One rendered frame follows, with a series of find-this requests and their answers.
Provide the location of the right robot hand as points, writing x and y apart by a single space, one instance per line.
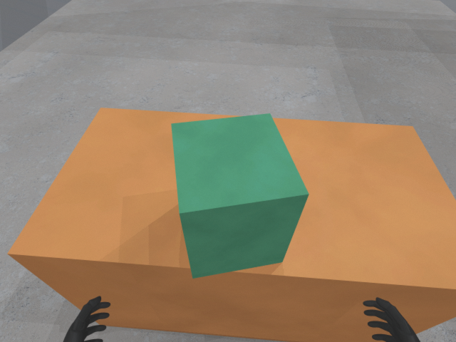
396 325

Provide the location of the pedestal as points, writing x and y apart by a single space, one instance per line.
379 221

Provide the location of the carton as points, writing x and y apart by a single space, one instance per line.
239 193

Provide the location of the left robot hand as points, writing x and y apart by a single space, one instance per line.
79 329

